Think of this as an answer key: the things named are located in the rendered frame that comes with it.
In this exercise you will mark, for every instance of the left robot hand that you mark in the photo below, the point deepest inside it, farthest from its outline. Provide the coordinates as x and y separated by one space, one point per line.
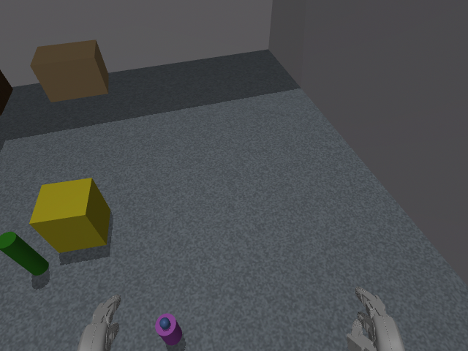
97 336

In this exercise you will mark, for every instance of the right robot hand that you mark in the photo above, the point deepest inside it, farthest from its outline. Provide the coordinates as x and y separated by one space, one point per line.
383 331

